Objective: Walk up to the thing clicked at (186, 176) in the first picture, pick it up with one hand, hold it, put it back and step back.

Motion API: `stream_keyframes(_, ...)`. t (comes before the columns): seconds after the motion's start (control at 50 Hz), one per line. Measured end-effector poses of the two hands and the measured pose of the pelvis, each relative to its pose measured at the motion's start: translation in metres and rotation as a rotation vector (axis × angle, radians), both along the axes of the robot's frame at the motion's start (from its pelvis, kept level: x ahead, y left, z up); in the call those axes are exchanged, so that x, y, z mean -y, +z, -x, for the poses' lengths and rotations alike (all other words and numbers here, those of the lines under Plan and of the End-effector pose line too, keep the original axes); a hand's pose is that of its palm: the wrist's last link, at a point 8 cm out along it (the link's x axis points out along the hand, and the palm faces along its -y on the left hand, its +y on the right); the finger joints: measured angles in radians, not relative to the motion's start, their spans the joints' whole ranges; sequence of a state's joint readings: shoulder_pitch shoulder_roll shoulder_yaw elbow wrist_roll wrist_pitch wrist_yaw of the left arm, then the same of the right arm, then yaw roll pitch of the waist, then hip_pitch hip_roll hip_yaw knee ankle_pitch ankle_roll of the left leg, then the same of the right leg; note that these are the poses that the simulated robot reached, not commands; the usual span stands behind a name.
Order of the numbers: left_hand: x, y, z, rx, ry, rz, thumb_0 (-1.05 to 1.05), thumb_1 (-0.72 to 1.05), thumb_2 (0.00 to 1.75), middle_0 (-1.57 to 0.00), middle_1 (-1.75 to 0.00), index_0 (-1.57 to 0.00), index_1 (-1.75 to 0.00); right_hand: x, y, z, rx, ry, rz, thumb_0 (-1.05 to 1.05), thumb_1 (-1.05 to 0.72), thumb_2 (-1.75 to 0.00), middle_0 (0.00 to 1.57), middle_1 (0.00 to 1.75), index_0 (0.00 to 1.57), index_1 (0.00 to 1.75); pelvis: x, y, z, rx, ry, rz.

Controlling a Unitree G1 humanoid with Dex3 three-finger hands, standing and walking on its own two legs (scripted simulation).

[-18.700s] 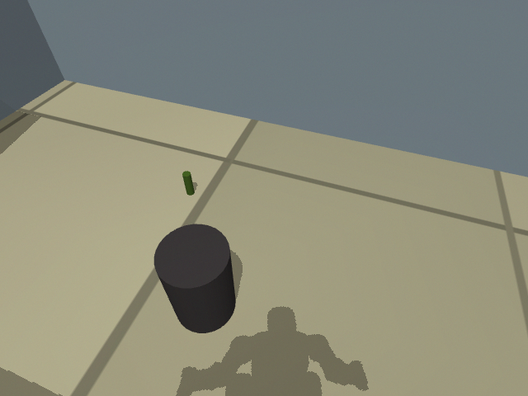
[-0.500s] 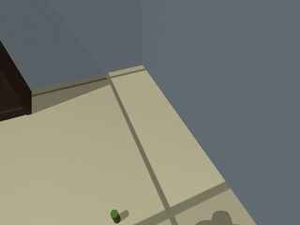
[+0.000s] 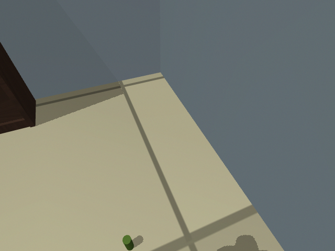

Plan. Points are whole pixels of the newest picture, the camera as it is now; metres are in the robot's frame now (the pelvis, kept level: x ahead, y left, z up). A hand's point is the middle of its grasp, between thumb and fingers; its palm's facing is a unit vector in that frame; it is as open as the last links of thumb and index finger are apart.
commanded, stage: stand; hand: left
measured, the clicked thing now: (128, 243) +0.32 +0.19 -0.71
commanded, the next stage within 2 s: go down in 1.96 s
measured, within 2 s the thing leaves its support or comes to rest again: neither
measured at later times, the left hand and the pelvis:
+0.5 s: hand out of the picture +0.10 +0.24 -0.16, palm faces -0.04 -0.94 -0.34, open 7.4 cm; pelvis +0.01 -0.01 +0.00, yaw +0 degrees
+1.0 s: hand out of the picture +0.08 +0.24 -0.16, palm faces -0.04 -0.94 -0.34, open 7.4 cm; pelvis +0.01 -0.01 +0.00, yaw +0 degrees
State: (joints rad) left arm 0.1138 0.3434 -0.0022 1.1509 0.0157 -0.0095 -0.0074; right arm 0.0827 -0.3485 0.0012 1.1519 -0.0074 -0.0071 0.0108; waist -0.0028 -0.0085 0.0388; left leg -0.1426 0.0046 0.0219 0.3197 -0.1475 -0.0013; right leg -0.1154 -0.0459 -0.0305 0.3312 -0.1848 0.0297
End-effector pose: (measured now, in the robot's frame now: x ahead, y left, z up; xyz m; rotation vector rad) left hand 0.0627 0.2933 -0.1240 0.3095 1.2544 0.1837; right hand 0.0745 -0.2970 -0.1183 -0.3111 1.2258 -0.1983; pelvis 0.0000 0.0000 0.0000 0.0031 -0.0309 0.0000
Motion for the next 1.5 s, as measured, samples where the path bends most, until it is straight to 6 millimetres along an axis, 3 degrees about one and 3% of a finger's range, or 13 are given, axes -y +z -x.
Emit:
stream_keyframes(0.44,0.005,0.006,-0.027,0.043,-0.024,-0.012,0.01,0.9,0.9,-0.21,-0.3,-0.21,-0.3,0.007,0.0,-0.006,0.0,-0.014,0.001,0.01,-0.9,-0.9,0.2,0.3,0.2,0.3,0.006,0.001,-0.011,0.004,-0.005,0.001)
stream_keyframes(0.92,0.006,0.004,-0.018,0.016,-0.011,-0.011,0.01,0.9,0.9,-0.21,-0.3,-0.21,-0.3,0.009,0.0,-0.005,-0.012,-0.007,0.002,0.01,-0.9,-0.9,0.2,0.3,0.2,0.3,0.009,0.001,-0.012,0.004,-0.003,0.002)
stream_keyframes(1.5,0.003,0.003,-0.021,0.022,-0.016,-0.011,0.01,0.9,0.9,-0.21,-0.3,-0.21,-0.3,0.006,0.001,-0.006,-0.008,-0.005,0.007,0.01,-0.9,-0.9,0.2,0.3,0.2,0.3,0.005,0.001,-0.014,0.006,-0.007,0.002)
